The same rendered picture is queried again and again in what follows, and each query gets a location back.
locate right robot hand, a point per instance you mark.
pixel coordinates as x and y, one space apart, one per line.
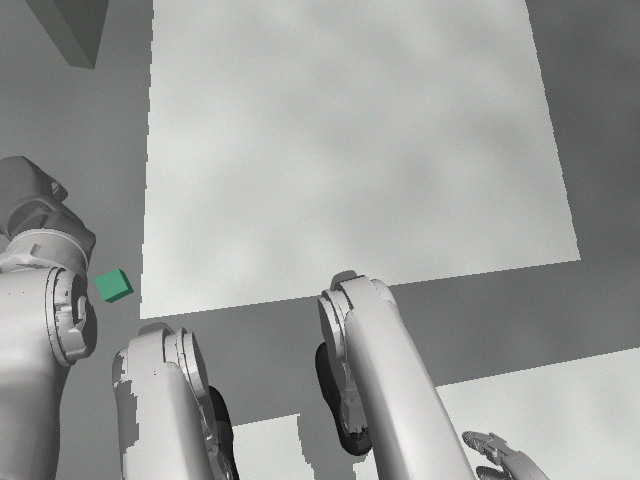
516 465

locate left robot foot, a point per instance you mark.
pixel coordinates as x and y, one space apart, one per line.
225 432

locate cube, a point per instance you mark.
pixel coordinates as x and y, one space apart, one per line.
113 285

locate left robot arm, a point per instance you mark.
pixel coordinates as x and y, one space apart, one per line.
46 324

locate left robot hand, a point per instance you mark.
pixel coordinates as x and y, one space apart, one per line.
20 178

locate right robot foot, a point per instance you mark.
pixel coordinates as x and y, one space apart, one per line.
353 443

